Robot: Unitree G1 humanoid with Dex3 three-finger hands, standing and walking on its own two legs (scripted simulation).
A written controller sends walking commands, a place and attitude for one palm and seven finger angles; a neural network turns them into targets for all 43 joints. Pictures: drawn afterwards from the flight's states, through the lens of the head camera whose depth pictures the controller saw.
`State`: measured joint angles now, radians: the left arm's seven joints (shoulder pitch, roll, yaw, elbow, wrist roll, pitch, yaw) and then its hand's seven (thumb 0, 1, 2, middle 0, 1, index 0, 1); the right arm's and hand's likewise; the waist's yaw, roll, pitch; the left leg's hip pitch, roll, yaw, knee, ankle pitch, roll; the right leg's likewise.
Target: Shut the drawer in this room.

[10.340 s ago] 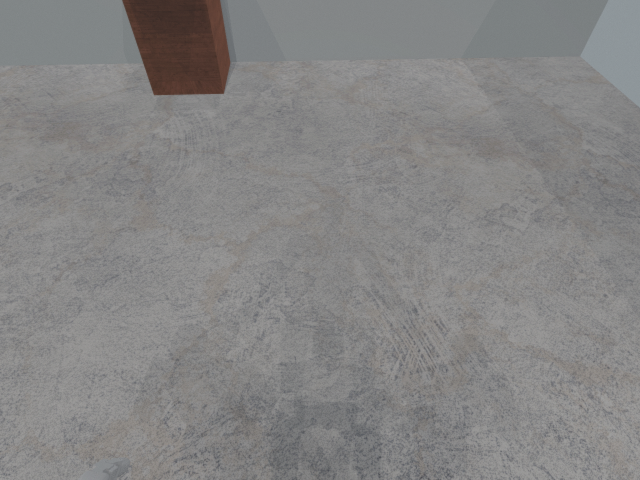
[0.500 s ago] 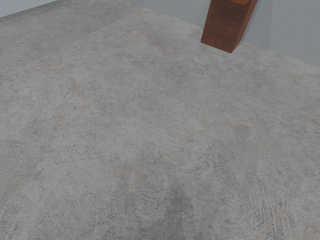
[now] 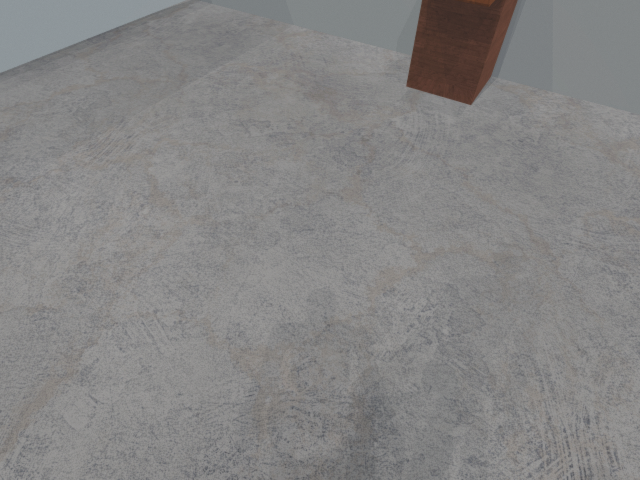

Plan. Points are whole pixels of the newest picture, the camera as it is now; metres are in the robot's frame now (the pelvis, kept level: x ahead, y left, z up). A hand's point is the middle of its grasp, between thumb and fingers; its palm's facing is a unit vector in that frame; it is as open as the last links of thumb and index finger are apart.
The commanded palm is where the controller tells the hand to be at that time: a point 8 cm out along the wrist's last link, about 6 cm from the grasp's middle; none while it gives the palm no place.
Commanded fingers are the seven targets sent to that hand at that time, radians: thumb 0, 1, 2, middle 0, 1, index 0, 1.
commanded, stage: stand and wait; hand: left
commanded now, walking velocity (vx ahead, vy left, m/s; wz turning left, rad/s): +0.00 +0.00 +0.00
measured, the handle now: out of the picture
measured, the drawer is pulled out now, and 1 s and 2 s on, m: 0.28 0.28 0.28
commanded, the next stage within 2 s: turn or walk to find it in 0.28 s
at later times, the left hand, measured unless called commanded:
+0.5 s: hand out of the picture +0.02 +0.19 -0.17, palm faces -0.02 -0.97 -0.24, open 7.4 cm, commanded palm none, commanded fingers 0.00 0.90 0.90 -0.20 -0.30 -0.20 -0.30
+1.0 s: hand out of the picture +0.07 +0.10 -0.18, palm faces -0.08 -0.99 -0.11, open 7.4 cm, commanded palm none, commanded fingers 0.00 0.90 0.90 -0.20 -0.30 -0.20 -0.30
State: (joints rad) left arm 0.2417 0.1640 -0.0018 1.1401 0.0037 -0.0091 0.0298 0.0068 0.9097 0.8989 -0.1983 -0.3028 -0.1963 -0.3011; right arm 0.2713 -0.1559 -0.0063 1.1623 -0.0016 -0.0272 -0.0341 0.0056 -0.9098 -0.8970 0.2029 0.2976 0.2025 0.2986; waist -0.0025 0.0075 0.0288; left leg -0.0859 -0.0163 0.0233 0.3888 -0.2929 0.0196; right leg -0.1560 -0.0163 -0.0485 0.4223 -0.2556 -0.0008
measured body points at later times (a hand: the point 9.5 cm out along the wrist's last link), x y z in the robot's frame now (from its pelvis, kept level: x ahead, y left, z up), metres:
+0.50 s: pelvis -0.01 -0.01 +0.00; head -0.01 -0.01 +0.45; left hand +0.02 +0.24 -0.15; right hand +0.03 -0.27 -0.15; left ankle -0.05 +0.10 -0.74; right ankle -0.02 -0.12 -0.74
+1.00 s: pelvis +0.07 -0.04 +0.00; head +0.10 -0.05 +0.44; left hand +0.07 +0.15 -0.17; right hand +0.06 -0.27 -0.17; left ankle +0.12 +0.09 -0.73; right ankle +0.01 -0.13 -0.74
